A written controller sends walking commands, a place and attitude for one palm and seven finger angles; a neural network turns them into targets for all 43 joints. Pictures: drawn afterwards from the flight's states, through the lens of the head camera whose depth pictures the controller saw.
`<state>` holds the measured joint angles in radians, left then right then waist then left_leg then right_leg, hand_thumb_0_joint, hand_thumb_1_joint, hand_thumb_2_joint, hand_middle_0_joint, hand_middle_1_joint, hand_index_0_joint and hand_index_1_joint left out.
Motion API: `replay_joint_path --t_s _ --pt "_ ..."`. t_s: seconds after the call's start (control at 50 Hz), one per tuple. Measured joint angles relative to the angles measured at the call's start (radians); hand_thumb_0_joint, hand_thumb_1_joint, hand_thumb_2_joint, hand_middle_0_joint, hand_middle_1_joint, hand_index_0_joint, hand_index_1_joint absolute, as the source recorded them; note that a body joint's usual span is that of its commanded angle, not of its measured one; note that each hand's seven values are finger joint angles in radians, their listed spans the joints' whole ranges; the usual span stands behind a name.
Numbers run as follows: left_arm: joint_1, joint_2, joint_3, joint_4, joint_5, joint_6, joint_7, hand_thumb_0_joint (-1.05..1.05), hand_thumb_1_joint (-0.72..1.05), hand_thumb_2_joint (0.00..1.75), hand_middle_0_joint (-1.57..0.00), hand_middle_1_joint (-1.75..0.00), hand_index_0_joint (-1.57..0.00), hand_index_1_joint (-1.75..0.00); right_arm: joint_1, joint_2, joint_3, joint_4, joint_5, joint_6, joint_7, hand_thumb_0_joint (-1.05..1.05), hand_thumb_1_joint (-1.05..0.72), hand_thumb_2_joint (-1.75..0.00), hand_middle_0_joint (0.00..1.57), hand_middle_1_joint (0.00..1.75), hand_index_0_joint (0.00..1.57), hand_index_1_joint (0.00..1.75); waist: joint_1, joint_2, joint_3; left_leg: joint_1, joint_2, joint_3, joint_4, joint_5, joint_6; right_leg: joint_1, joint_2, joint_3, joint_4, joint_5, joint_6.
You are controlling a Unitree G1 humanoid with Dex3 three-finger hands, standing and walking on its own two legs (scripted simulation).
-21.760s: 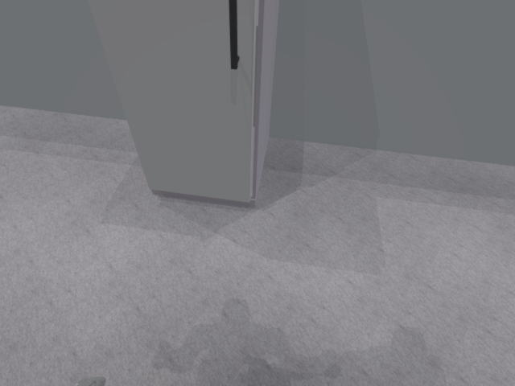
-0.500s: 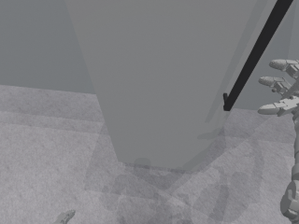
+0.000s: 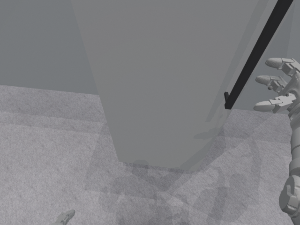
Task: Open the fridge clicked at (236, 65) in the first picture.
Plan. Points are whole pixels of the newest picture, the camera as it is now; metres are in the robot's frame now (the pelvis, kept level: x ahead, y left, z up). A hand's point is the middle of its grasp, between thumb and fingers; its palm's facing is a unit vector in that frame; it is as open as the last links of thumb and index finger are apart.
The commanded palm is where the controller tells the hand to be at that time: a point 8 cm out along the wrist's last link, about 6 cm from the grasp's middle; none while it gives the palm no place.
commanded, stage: feel for the door with the fingertips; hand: right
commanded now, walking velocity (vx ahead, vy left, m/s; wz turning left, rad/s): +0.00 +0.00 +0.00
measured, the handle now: (258, 39) +0.51 -0.19 +0.25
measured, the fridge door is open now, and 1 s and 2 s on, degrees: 0 0 0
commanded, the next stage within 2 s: slide the fingers in behind the handle in 0.86 s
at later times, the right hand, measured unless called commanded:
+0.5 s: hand (257, 83) +0.45 -0.21 +0.17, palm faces +0.03 +1.00 -0.01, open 13.9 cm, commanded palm +0.43 -0.26 +0.16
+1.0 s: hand (255, 80) +0.47 -0.21 +0.16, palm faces +0.01 +1.00 -0.01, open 13.7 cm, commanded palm +0.44 -0.26 +0.16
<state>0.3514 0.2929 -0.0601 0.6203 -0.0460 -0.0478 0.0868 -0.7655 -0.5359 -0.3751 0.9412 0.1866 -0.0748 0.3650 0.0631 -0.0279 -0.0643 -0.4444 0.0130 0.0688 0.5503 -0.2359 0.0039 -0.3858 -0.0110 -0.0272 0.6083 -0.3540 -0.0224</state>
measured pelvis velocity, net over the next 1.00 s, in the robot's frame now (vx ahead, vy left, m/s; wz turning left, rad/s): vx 0.00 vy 0.00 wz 0.01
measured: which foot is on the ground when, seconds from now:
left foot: down 0.00-1.00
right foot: down 0.00-1.00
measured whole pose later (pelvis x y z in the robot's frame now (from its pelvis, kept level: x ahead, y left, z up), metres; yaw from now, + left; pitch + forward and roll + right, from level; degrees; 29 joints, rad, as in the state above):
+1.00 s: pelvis +0.00 +0.00 +0.00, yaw +0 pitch +9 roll +1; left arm 0.38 0.29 -0.05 0.65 -0.03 -0.06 0.08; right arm -0.89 -0.52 -0.36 1.08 0.14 -0.15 0.31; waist 0.09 -0.02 -0.06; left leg -0.49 0.01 0.06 0.56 -0.23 0.00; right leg -0.43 -0.01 -0.03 0.62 -0.35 -0.02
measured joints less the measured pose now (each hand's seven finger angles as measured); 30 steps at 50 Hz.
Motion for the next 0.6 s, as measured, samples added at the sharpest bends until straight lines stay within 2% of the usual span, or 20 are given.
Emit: replay_joint_path --t_s 0.08,0.2,0.32,0.48,0.6 --pt "0.008 0.006 0.005 0.008 -0.001 -0.004 0.002 0.01 0.90 0.90 -0.20 -0.30 -0.20 -0.30 -0.012 0.002 0.017 0.003 0.002 -0.003 -0.001 -0.01 0.50 -0.30 0.30 1.20 0.30 1.20 0.002 0.002 0.003 -0.010 0.000 0.004 0.004 0.001 0.002 -0.013 0.000 0.004 0.006 0.001 0.001" --pt "0.016 0.007 0.013 0.020 0.002 -0.010 -0.003 0.01 0.90 0.90 -0.20 -0.30 -0.20 -0.30 -0.006 0.046 0.033 -0.033 0.009 -0.004 -0.027 -0.01 0.50 -0.30 0.29 1.20 0.30 1.20 0.003 -0.002 0.000 -0.012 0.000 0.002 0.002 0.003 0.001 -0.013 0.000 0.002 0.004 0.002 0.001" --pt "0.007 -0.006 0.009 0.017 0.007 -0.012 -0.009 0.01 0.90 0.90 -0.20 -0.30 -0.20 -0.30 0.000 0.076 0.020 -0.043 -0.015 0.004 -0.075 -0.01 0.50 -0.30 0.30 1.20 0.30 1.20 0.012 -0.003 -0.001 -0.010 -0.003 -0.008 0.001 0.003 0.002 -0.004 -0.002 -0.008 -0.004 0.002 0.001" --pt "0.006 -0.018 0.004 0.011 0.006 -0.009 -0.008 0.01 0.90 0.90 -0.20 -0.30 -0.20 -0.30 0.009 0.061 0.001 -0.040 -0.021 -0.001 -0.079 -0.01 0.50 -0.30 0.30 1.20 0.31 1.20 0.010 -0.006 -0.003 0.007 -0.008 -0.015 -0.009 0.004 0.003 0.018 -0.006 -0.015 -0.019 0.004 0.003" --pt "0.006 -0.011 0.006 0.019 0.002 -0.007 -0.004 0.01 0.90 0.90 -0.20 -0.30 -0.20 -0.30 -0.010 0.050 0.020 -0.016 -0.010 0.004 -0.062 -0.01 0.50 -0.30 0.30 1.20 0.30 1.20 0.001 -0.007 -0.003 0.011 -0.005 -0.007 -0.011 0.004 0.003 0.017 -0.004 -0.006 -0.017 0.005 0.003"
